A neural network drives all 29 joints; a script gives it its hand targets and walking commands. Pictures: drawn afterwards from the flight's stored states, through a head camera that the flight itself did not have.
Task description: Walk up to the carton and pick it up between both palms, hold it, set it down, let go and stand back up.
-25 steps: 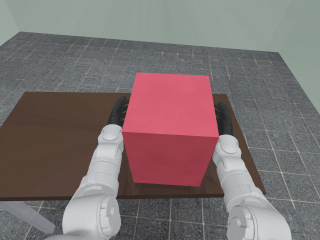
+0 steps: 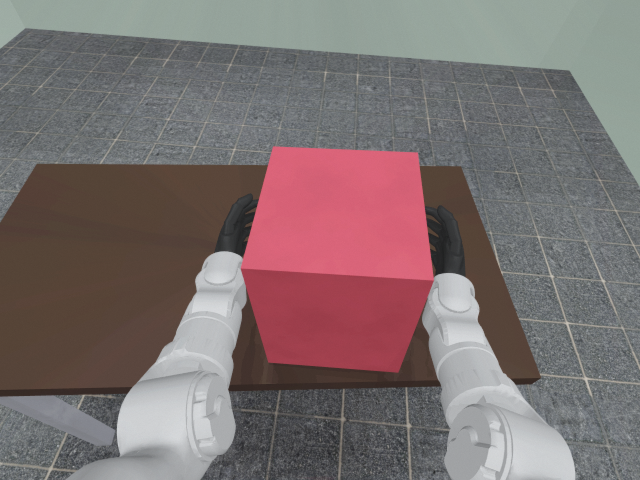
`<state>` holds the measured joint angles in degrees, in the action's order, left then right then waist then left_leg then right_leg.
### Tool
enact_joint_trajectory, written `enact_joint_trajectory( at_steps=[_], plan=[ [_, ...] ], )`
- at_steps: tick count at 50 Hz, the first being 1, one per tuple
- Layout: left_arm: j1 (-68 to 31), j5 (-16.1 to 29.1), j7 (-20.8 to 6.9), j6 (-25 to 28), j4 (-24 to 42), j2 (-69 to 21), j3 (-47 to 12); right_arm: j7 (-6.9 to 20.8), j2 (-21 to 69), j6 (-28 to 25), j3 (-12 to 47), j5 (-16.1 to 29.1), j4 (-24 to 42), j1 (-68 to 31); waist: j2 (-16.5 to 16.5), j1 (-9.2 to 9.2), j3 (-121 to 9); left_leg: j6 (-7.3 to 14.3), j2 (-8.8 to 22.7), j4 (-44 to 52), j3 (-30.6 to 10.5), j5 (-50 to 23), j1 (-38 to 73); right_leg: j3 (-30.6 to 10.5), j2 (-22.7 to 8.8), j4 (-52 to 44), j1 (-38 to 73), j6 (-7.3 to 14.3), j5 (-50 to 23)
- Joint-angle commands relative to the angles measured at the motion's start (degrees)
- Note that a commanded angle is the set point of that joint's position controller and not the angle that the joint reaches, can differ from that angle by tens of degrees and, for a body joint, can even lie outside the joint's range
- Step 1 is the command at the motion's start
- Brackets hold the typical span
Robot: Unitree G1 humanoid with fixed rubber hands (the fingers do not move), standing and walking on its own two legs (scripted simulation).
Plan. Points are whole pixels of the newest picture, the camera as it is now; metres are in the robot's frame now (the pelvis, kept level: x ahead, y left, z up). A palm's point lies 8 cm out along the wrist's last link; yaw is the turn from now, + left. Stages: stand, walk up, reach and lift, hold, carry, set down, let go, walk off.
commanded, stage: set down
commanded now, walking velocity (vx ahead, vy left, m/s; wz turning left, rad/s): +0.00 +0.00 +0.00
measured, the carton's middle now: (338, 264) +0.41 +0.02 +0.01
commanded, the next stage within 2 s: none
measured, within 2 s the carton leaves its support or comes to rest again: rests again in 1.18 s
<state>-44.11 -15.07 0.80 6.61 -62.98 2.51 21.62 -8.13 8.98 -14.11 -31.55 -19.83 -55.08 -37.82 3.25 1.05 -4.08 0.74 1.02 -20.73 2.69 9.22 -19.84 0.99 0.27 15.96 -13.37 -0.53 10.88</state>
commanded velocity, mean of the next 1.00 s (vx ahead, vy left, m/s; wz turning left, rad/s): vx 0.00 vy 0.00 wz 0.00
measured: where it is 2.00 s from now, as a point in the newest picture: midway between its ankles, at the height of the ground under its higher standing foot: outside the picture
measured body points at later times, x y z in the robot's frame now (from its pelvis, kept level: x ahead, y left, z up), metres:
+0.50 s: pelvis +0.00 -0.01 -0.01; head +0.07 +0.02 +0.44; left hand +0.41 +0.17 +0.01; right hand +0.40 -0.13 +0.02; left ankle +0.00 +0.10 -0.75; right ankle -0.04 -0.12 -0.75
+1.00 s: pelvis -0.02 +0.00 -0.01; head +0.07 +0.03 +0.43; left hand +0.41 +0.16 +0.00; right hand +0.39 -0.13 +0.01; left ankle +0.00 +0.10 -0.75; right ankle -0.04 -0.12 -0.75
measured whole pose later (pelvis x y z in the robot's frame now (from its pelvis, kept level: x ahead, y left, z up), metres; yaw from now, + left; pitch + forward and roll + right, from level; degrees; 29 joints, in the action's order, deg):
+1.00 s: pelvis -0.02 +0.00 -0.01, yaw -1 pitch +15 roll -2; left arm -48.8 -17.4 2.3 20.7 -74.6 3.6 25.5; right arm -7.3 9.1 -23.2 -40.1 -27.2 -60.2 -40.1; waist 2.6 0.9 -5.8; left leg 1.1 2.1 -25.0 3.6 9.0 -31.4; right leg 1.9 0.6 20.4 -25.1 -0.5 10.7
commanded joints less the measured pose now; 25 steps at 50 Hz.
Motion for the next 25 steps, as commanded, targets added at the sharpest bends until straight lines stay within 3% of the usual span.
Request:
enact_joint_trajectory(
  at_steps=[1,13,25],
  plan=[
    [-42.5,-0.7,-7.7,6.5,7.8,-33.3,-14.0,8.9,33.2,-5.0,20.3,-4.4,3.3,-39.9,-6.8,0.25,-40.8,-4.5,0.7,-3.9,3.5,-36.3,20.5,3.7,0.6,3.6,10.0,-1.1,-30.4],
    [-41.9,-0.2,-6.7,12.3,3.5,-33.1,-14.7,8.2,35.3,-8.8,21.7,-5.8,-1.0,-37.5,-6.7,0.24,-44.7,-4.6,1.2,-6.1,2.6,-39.4,18.1,3.3,-0.2,5.4,7.0,-1.4,-35.9],
    [-40.9,-0.7,-7.8,16.7,-4.4,-31.5,-13.3,7.8,35.3,-10.9,21.6,-6.4,-4.4,-37.5,-4.8,0.24,-43.3,-3.3,1.0,-5.0,2.4,-29.5,9.6,2.1,-1.3,7.6,9.6,-1.5,-36.1]
  ],
)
